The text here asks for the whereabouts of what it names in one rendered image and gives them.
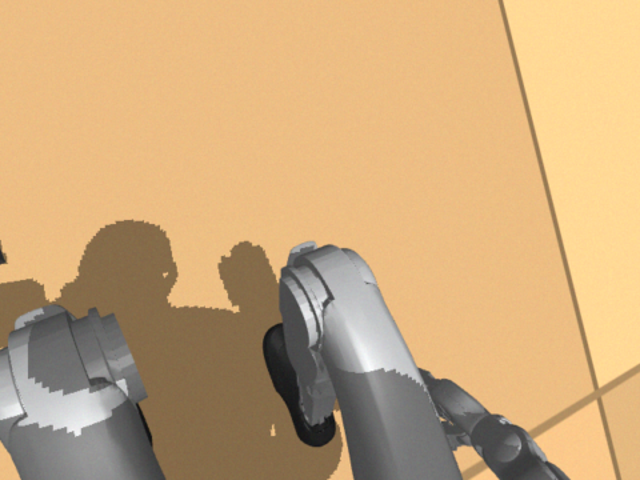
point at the right robot arm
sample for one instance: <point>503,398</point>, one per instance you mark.
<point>510,452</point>

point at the left robot foot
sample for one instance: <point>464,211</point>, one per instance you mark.
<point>145,425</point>

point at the right robot foot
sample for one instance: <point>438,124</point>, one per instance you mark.
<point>284,379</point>

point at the right robot hand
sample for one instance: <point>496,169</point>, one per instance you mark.
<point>455,405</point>

